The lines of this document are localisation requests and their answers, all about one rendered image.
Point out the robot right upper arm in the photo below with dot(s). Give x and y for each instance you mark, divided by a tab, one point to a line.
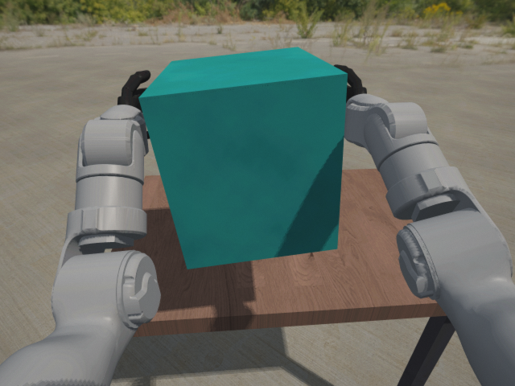
458	260

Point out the robot right forearm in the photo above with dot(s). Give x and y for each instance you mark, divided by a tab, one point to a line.
418	178

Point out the left robot hand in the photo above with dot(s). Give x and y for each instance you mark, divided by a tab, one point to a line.
130	93

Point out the table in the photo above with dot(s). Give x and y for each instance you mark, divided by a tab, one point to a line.
359	281

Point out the right robot hand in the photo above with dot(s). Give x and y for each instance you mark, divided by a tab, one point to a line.
354	81

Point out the carton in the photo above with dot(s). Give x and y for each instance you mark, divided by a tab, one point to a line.
250	148

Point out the robot left forearm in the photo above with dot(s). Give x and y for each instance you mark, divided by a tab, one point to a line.
109	179

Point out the robot left upper arm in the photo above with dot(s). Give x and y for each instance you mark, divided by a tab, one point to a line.
99	301

